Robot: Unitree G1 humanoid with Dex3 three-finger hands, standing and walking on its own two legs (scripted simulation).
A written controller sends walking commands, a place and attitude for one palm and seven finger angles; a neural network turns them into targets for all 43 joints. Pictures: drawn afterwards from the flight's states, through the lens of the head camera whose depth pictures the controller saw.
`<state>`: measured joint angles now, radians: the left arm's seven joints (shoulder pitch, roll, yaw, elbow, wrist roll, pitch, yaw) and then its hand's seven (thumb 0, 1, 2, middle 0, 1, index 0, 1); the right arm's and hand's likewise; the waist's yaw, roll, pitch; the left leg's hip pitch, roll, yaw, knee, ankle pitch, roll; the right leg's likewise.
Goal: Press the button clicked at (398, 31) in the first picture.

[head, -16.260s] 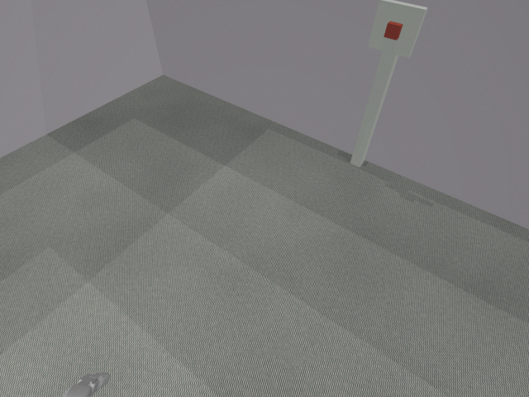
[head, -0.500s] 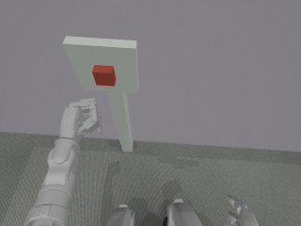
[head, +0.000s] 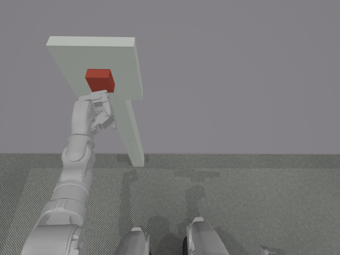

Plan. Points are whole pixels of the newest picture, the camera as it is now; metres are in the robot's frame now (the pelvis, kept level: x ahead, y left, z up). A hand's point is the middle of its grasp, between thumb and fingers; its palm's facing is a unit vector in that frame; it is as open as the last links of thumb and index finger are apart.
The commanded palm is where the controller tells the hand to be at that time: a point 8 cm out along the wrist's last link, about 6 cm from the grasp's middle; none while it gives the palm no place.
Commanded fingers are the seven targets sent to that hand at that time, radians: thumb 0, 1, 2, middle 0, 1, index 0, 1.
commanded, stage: aim a knuckle at the button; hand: left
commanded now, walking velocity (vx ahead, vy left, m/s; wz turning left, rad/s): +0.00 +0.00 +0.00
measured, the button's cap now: (101, 80) +0.51 +0.15 +0.08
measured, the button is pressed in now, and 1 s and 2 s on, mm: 0 6 13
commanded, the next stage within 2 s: press the button with the knuckle in 0.48 s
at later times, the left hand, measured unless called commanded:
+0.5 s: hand (112, 117) +0.43 +0.13 +0.04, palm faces -0.05 -1.00 -0.01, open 3.1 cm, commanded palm +0.40 +0.18 +0.05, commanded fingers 0.00 0.90 0.90 -1.30 -1.50 -1.30 -1.50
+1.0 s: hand (111, 106) +0.46 +0.13 +0.04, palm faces -0.05 -1.00 -0.03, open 2.8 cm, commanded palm +0.44 +0.18 +0.05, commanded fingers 0.00 0.90 0.90 -1.30 -1.50 -1.30 -1.50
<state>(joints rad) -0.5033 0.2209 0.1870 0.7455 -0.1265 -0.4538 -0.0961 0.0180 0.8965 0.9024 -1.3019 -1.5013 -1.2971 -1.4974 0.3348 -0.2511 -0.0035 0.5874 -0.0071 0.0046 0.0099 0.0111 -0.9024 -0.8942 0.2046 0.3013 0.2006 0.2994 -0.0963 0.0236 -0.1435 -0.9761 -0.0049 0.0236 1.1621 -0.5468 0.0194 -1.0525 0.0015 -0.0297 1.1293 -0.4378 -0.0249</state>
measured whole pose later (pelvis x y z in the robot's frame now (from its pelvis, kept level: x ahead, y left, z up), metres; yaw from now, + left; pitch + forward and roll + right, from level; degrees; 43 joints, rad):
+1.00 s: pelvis +0.00 +0.01 -0.01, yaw +1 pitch +22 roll -1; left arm -0.69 0.25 0.20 0.95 -0.10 -0.50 -0.11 -0.03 0.87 0.92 -1.30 -1.50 -1.30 -1.50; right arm 0.31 -0.26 0.00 0.61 -0.02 0.02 0.00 0.01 -0.90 -0.89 0.21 0.30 0.20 0.30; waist -0.11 0.02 -0.14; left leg -1.03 -0.01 0.00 1.20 -0.55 0.03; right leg -1.08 -0.01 -0.05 1.14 -0.44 -0.02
